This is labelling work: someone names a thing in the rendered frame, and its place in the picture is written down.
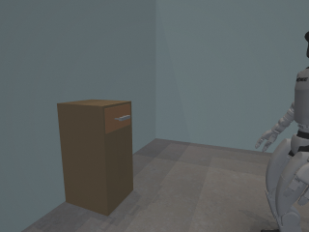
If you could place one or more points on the right robot forearm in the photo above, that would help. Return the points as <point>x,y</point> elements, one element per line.
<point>284,122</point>

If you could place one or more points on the robot left hand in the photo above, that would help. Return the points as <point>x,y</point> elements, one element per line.
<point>300,178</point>

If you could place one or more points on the cabinet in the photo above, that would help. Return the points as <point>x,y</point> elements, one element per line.
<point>97,166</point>

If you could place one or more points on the robot torso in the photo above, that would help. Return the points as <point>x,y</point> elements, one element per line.
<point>300,140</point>

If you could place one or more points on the robot right hand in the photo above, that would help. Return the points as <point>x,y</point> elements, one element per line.
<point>270,136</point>

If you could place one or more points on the drawer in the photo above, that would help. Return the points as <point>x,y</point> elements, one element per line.
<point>110,113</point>

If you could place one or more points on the handle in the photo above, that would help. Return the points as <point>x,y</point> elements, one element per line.
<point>125,117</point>

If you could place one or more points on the right robot shin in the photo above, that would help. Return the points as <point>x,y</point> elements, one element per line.
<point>272,205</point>

